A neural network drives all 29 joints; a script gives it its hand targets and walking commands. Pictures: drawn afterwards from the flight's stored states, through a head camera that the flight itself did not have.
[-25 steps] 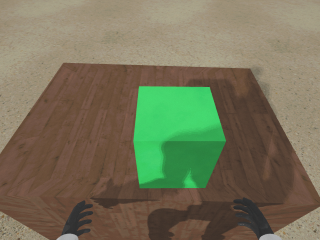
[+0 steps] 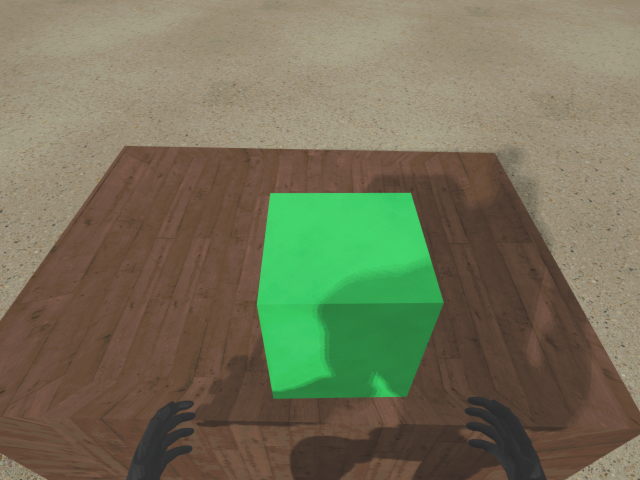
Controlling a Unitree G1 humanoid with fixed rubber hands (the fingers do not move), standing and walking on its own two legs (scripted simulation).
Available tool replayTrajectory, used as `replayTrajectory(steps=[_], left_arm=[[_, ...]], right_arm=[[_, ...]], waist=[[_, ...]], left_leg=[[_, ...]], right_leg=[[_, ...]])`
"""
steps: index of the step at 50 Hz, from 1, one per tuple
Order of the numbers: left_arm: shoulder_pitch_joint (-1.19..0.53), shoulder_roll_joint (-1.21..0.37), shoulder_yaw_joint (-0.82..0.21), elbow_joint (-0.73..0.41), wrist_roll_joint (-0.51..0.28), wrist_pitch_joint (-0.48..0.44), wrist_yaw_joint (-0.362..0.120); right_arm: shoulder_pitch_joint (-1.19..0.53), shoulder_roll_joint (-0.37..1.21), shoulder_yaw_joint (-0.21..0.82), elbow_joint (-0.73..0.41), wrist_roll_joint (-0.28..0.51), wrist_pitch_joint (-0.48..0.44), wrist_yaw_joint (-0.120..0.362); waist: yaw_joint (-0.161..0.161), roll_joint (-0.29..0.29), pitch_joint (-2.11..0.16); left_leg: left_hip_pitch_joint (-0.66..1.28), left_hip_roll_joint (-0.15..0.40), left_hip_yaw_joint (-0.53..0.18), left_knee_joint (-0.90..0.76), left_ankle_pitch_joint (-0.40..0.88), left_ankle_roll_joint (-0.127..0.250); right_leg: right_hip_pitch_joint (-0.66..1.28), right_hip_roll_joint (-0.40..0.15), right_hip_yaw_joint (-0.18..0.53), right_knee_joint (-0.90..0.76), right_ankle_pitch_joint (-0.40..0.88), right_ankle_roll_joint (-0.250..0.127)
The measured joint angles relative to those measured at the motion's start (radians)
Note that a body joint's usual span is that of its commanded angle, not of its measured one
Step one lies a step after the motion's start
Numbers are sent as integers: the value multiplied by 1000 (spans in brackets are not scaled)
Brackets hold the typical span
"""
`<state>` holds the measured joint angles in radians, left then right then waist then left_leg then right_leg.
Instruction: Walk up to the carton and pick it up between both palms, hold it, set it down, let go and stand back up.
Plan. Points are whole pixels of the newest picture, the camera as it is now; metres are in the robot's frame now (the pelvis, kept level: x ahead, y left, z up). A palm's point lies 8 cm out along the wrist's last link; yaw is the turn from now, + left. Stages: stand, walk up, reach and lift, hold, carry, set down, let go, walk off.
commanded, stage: reach and lift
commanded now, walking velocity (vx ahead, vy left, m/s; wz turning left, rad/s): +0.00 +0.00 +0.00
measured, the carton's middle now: (340, 298) +0.39 +0.02 -0.01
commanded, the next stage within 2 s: none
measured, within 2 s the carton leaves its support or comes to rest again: neither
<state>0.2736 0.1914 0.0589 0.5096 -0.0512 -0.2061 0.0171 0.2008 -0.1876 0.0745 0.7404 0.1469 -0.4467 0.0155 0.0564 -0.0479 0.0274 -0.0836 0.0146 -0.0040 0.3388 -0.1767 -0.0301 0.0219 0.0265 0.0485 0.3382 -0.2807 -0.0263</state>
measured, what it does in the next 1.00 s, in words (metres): stands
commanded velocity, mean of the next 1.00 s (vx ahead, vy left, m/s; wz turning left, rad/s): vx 0.00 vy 0.00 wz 0.00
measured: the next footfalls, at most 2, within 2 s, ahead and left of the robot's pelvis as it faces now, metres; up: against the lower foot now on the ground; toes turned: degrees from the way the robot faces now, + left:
none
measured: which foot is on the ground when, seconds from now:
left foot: down 0.00-1.00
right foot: down 0.00-1.00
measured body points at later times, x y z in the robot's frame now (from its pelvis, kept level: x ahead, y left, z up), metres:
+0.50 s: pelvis -0.01 +0.00 +0.00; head -0.04 +0.01 +0.45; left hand +0.18 +0.23 -0.03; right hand +0.19 -0.20 -0.03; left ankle +0.01 +0.14 -0.75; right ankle -0.06 -0.10 -0.75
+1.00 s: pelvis -0.01 +0.00 +0.00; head -0.02 +0.01 +0.45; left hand +0.25 +0.23 +0.04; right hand +0.28 -0.19 +0.04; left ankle +0.01 +0.14 -0.75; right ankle -0.06 -0.10 -0.75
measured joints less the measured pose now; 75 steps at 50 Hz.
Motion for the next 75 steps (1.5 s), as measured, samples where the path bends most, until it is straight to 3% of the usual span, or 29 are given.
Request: replayTrajectory(steps=[13, 22, 29, 56, 68, 75], left_arm=[[45, -8, -34, -37, -45, -121, 8], [14, 6, -76, -48, -92, -157, 35], [-66, 6, -82, -82, -102, -56, 58], [-280, -35, 53, -420, -69, 426, 26], [-453, -30, 113, -403, -72, 549, 10], [-544, -21, 139, -336, -54, 562, -4]], right_arm=[[84, 26, 16, -100, 41, -49, -6], [63, 37, 3, -156, 51, -26, 0], [-24, 17, -6, -208, 61, 86, -11], [-277, -60, -11, -426, 156, 428, -84], [-466, -92, 0, -388, 183, 522, -121], [-559, -101, 7, -318, 191, 534, -132]], waist=[[1, -2, 1], [-2, 4, -8], [-2, 1, -14], [-2, 16, -11], [-1, 24, -6], [-5, 29, 4]], left_leg=[[21, 2, 5, 10, -6, -4], [-10, 1, 5, 36, -10, -3], [-22, 3, 17, 25, -2, -1], [-41, 9, 28, -52, 43, 3], [-81, 18, 28, -54, 58, -2], [-83, 22, 20, -49, 59, -5]], right_leg=[[9, 2, 4, 32, -16, -4], [-28, 2, 3, 71, -27, -5], [-50, 3, 16, 72, -20, -2], [-66, 6, 27, -22, 39, 5], [-113, 15, 27, -11, 49, 3], [-108, 19, 20, -18, 54, 0]])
